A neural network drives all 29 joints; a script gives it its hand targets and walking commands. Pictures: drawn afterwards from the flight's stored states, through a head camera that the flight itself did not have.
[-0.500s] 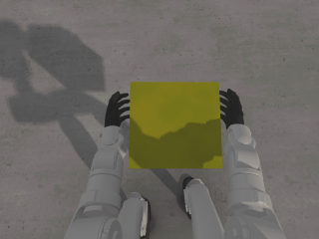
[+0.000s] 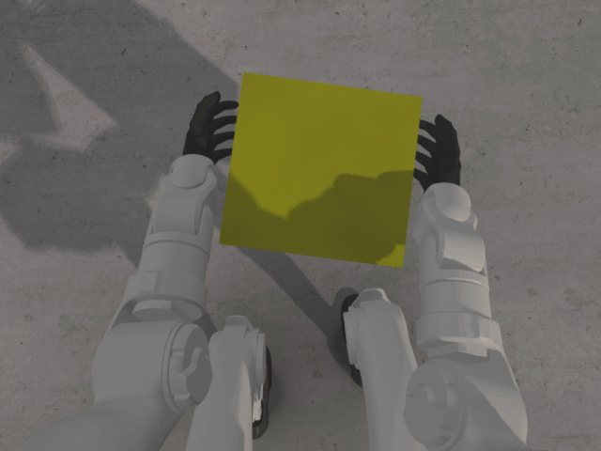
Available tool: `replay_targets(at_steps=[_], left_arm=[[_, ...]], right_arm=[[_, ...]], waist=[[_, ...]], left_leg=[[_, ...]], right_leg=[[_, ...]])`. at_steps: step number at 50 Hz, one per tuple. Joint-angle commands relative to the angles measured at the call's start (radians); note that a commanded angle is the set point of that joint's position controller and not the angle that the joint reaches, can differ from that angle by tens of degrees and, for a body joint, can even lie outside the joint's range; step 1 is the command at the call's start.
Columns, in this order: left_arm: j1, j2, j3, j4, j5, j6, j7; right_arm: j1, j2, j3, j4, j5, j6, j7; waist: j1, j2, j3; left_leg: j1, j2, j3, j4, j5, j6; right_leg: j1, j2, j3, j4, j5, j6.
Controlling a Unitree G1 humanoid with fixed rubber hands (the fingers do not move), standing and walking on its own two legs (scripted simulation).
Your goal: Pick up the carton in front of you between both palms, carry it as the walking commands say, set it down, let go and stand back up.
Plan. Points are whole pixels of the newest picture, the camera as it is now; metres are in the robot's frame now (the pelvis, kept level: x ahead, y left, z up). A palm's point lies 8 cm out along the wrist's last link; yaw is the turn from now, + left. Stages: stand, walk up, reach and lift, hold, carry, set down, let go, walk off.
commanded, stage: set down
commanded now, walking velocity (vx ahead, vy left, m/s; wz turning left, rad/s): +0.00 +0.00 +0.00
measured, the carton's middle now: (314, 186) +0.46 -0.06 -0.18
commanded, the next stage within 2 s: none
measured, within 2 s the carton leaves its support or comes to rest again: rests again in 1.38 s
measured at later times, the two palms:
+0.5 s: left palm (237, 165) +0.53 +0.06 -0.25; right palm (411, 200) +0.43 -0.22 -0.24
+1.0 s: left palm (248, 174) +0.54 +0.05 -0.32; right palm (413, 194) +0.45 -0.24 -0.28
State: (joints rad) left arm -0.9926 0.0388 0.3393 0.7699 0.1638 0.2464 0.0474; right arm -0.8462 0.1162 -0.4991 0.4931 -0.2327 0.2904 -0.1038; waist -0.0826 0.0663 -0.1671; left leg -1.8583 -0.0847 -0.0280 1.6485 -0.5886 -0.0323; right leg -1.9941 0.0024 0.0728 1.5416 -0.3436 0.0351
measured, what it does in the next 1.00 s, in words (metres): lowers itself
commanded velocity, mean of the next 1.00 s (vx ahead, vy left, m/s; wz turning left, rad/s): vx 0.00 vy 0.00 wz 0.00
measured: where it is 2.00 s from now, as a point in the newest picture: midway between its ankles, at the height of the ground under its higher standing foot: (309, 380)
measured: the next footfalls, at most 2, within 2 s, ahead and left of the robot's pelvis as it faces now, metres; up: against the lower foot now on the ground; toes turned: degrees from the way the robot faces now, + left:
none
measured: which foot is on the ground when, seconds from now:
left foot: down 0.00-1.00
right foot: down 0.00-1.00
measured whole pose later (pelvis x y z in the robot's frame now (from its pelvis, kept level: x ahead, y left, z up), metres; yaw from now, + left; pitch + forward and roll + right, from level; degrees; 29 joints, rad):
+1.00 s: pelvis -0.02 +0.03 -0.14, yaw -3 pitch +48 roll -3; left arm -1.43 0.26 0.04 1.12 0.10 0.21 0.12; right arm -1.25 -0.09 -0.57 0.90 -0.06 0.18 -0.06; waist -0.22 0.00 0.10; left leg -2.31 -0.12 -0.03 2.13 -0.65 0.00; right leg -2.40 0.01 0.07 1.93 -0.36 0.11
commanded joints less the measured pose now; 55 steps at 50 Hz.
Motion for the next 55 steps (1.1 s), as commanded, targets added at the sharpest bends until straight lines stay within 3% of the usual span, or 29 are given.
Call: replay_targets(at_steps=[1,14,24,31,39,55], left_arm=[[-0.603,-0.915,-0.468,-0.018,-0.120,-0.028,-0.262],[-0.750,-0.834,-0.440,0.081,-0.114,-0.038,-0.216],[-0.861,-0.758,-0.502,0.118,-0.155,-0.045,-0.174],[-0.913,-0.649,-0.490,0.118,-0.136,-0.082,-0.167],[-0.962,-0.642,-0.550,0.041,-0.169,-0.118,-0.136],[-0.931,-0.539,-0.451,0.202,-0.121,-0.129,-0.151]], right_arm=[[-0.672,0.873,0.597,0.037,0.125,-0.019,0.212],[-0.838,0.725,0.453,0.065,0.129,-0.054,0.207],[-0.958,0.594,0.391,0.066,0.179,-0.083,0.214],[-0.829,0.630,0.261,0.275,0.182,-0.085,0.240],[-0.837,0.675,0.292,0.284,0.262,-0.102,0.256],[-0.848,0.525,0.158,0.386,0.195,-0.140,0.235]], waist=[[-0.052,-0.061,-1.047],[-0.113,0.046,-1.016],[-0.162,0.109,-1.035],[-0.134,0.164,-0.859],[-0.097,0.200,-0.903],[-0.122,0.188,-0.652]], left_leg=[[0.065,-0.138,0.084,-0.159,0.141,0.024],[0.023,-0.129,0.061,-0.019,0.149,0.024],[0.077,-0.098,0.039,0.088,0.222,0.017],[-0.013,-0.071,0.038,0.138,0.249,0.022],[0.062,-0.058,0.035,0.186,0.393,0.020],[-0.102,-0.055,0.017,0.197,0.223,0.038]], right_leg=[[0.999,0.131,-0.104,-0.025,0.238,0.036],[0.688,0.112,-0.164,0.152,0.240,0.028],[0.535,0.081,-0.204,0.276,0.273,0.033],[0.400,0.072,-0.190,0.341,0.288,0.037],[0.349,0.075,-0.189,0.393,0.379,0.043],[0.243,0.071,-0.181,0.417,0.236,0.034]])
